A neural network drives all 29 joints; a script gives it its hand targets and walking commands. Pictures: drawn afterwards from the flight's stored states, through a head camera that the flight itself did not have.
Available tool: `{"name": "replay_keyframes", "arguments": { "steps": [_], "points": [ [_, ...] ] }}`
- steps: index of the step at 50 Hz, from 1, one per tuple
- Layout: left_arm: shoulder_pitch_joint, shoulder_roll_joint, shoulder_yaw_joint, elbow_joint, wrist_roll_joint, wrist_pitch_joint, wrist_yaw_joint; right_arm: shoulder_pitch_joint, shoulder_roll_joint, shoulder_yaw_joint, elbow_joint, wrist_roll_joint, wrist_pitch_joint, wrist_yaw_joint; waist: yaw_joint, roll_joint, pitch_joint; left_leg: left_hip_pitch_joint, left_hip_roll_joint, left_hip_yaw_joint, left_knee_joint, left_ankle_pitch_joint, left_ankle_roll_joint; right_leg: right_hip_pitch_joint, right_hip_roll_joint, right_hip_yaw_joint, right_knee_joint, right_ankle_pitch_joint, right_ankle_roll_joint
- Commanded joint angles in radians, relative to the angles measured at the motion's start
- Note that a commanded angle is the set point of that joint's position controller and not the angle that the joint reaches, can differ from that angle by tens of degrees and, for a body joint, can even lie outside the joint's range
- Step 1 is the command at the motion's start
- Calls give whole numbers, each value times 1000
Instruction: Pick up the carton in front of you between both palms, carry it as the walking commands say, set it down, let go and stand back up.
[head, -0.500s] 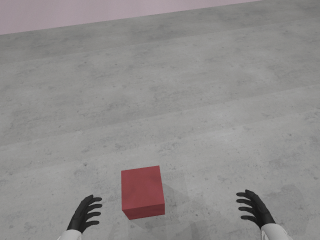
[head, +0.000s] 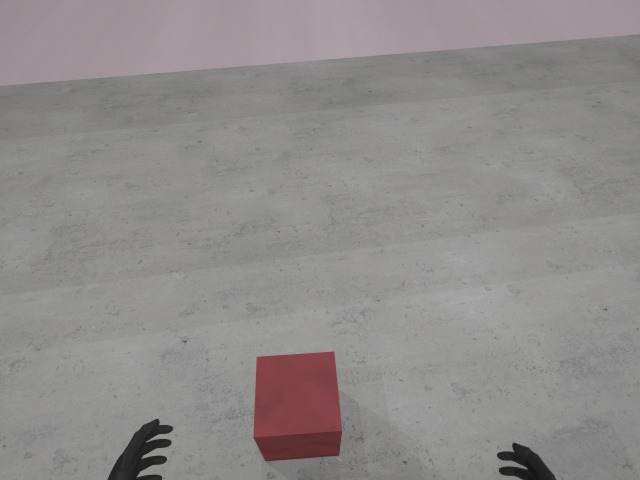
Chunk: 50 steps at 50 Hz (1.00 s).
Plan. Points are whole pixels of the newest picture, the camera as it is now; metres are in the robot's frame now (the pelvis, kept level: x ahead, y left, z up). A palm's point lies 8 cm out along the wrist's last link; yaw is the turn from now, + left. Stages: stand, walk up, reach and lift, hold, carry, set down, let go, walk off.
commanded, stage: stand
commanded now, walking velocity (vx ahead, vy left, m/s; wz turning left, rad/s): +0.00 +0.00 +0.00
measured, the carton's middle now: (299, 407) +0.41 +0.08 -0.64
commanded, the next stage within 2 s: none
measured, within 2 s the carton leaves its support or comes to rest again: neither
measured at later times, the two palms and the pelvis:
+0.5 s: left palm out of the picture +0.06 +0.29 -0.11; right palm out of the picture +0.15 -0.23 -0.12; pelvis +0.02 +0.02 -0.02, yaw +6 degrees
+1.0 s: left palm out of the picture +0.01 +0.29 -0.12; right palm out of the picture +0.13 -0.23 -0.12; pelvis +0.01 +0.01 -0.01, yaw +9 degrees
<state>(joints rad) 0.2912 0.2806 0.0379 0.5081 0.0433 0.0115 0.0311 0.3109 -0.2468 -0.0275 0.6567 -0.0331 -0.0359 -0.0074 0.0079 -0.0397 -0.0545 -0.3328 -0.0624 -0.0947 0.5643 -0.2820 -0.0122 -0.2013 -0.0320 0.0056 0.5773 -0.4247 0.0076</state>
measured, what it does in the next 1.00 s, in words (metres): stands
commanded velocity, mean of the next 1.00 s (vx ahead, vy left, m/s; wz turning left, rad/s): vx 0.00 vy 0.00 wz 0.00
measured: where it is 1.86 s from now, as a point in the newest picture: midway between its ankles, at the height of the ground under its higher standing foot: outside the picture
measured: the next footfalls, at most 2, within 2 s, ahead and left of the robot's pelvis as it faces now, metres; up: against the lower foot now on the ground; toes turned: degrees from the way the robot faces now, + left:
none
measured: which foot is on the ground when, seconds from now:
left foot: down 0.00-1.00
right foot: down 0.00-1.00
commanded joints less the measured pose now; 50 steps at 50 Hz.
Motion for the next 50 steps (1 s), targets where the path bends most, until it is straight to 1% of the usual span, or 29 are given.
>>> {"name": "replay_keyframes", "arguments": {
  "steps": [1, 2, 3, 5, 6, 8, 11, 14, 16, 19, 22, 24, 31, 33, 35, 37, 40, 41, 42, 43, 44, 46, 47, 48, 49, 50],
  "points": [
    [-22, 113, 27, -49, -9, -49, 17, -34, -96, -25, -40, 2, -55, 7, -2, -9, 1, -72, 52, -6, -7, 171, -12, -47, -112, 86, -125, -12, -30],
    [-23, 109, 26, -46, -13, -49, 21, -13, -101, -25, -22, 2, -59, 8, -3, 13, -22, -60, 56, -21, 9, 247, -5, -31, -96, 56, -81, 72, -20],
    [-8, 109, 25, -40, -17, -46, 25, 1, -110, -24, -8, 3, -59, 7, 5, 41, -46, -51, 58, -38, 22, 324, 2, -13, -75, 23, -36, 141, -6],
    [47, 116, 25, -22, -27, -39, 28, 21, -128, -24, 10, 8, -52, 2, 23, 78, -83, -37, 59, -65, 45, 441, 20, 5, -51, -18, 30, 208, 12],
    [66, 117, 23, -16, -30, -34, 30, 28, -132, -23, 16, 10, -47, -1, 27, 78, -87, -37, 58, -74, 55, 464, 26, 4, -48, -25, 45, 224, 16],
    [82, 115, 17, -8, -30, -25, 32, 36, -134, -21, 22, 11, -34, -6, 26, 55, -75, -54, 51, -77, 74, 449, 32, -3, -52, -30, 55, 262, 16],
    [95, 116, 11, 2, -29, -13, 38, 45, -134, -19, 27, 10, -20, -12, 21, 16, -50, -80, 36, -62, 104, 400, 31, -2, -70, -38, 53, 352, 8],
    [109, 122, 9, 13, -31, -3, 43, 50, -134, -17, 31, 12, -10, -13, 18, 5, -37, -83, 27, -55, 123, 391, 32, 4, -77, -56, 55, 413, 1],
    [116, 123, 7, 19, -32, 3, 45, 49, -136, -17, 32, 13, -4, -14, 18, 13, -33, -77, 26, -63, 125, 404, 37, 3, -72, -70, 59, 405, 0],
    [126, 123, 5, 27, -32, 10, 46, 44, -140, -16, 31, 14, 5, -16, 18, 34, -27, -72, 29, -84, 119, 422, 45, -2, -59, -84, 61, 344, 1],
    [134, 121, 4, 34, -30, 16, 45, 36, -142, -14, 27, 13, 13, -19, 20, 51, -21, -76, 30, -104, 111, 412, 53, -2, -51, -90, 56, 278, -1],
    [138, 121, 4, 39, -29, 18, 44, 30, -141, -13, 24, 12, 16, -21, 21, 54, -16, -83, 28, -109, 108, 393, 54, 3, -52, -91, 48, 257, -5],
    [142, 130, 6, 56, -26, 27, 43, 23, -132, -8, 16, 12, 23, -23, 22, 26, 6, -109, 5, -77, 126, 314, 44, 34, -84, -96, 13, 300, -26],
    [142, 133, 6, 61, -25, 30, 42, 27, -134, -8, 16, 12, 24, -22, 21, 29, 13, -106, 4, -79, 121, 313, 44, 35, -84, -102, 11, 286, -29],
    [144, 135, 7, 65, -25, 33, 40, 32, -141, -9, 16, 11, 26, -22, 19, 44, 17, -99, 8, -99, 105, 328, 49, 32, -72, -111, 16, 244, -26],
    [151, 135, 8, 71, -25, 35, 38, 37, -150, -10, 16, 11, 28, -22, 20, 68, 18, -90, 18, -136, 80, 342, 57, 27, -52, -117, 23, 178, -21],
    [165, 130, 8, 82, -26, 37, 34, 35, -160, -10, 14, 8, 31, -24, 23, 107, 20, -94, 37, -209, 33, 317, 72, 26, -22, -115, 22, 79, -14],
    [169, 129, 7, 86, -26, 35, 32, 33, -160, -9, 13, 8, 32, -25, 24, 111, 22, -101, 38, -221, 24, 302, 73, 30, -20, -110, 14, 65, -14],
    [171, 129, 7, 91, -26, 33, 31, 30, -159, -8, 13, 8, 33, -25, 25, 107, 25, -107, 35, -219, 25, 290, 71, 37, -24, -104, 2, 70, -16],
    [171, 130, 7, 95, -26, 31, 30, 28, -155, -7, 13, 8, 33, -26, 25, 92, 27, -114, 27, -201, 35, 281, 65, 47, -37, -98, -12, 97, -20],
    [169, 132, 7, 99, -25, 28, 30, 27, -148, -6, 15, 10, 33, -26, 24, 68, 30, -118, 13, -166, 57, 276, 57, 58, -58, -92, -29, 147, -26],
    [161, 138, 6, 106, -25, 26, 31, 25, -131, -4, 17, 13, 33, -27, 21, 3, 38, -128, -14, -76, 115, 239, 38, 76, -114, -81, -64, 291, -46],
    [156, 143, 6, 109, -24, 26, 32, 26, -122, -3, 16, 13, 32, -26, 18, -29, 44, -128, -16, -45, 136, 211, 32, 76, -142, -77, -80, 352, -58],
    [148, 146, 6, 110, -24, 28, 33, 32, -117, -2, 16, 12, 32, -24, 12, -43, 50, -121, -11, -30, 144, 199, 29, 71, -160, -78, -87, 386, -67],
    [146, 143, 5, 111, -24, 28, 33, 34, -117, -1, 18, 11, 33, -22, 13, -33, 59, -103, -3, -29, 141, 214, 29, 57, -159, -86, -81, 389, -70],
    [149, 141, 4, 113, -23, 29, 32, 32, -119, -1, 18, 10, 33, -19, 16, -14, 62, -78, 5, -37, 130, 250, 33, 41, -143, -101, -66, 365, -64]
  ]
}}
